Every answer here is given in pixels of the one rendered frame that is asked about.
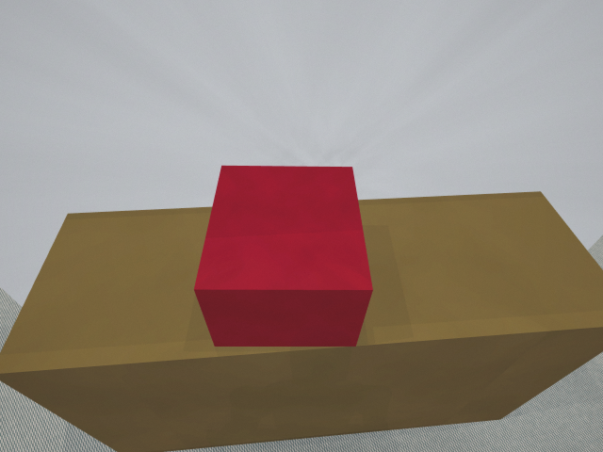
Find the pedestal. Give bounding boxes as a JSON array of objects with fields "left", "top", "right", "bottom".
[{"left": 0, "top": 191, "right": 603, "bottom": 452}]

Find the carton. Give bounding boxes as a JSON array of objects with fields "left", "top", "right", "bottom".
[{"left": 194, "top": 166, "right": 373, "bottom": 347}]

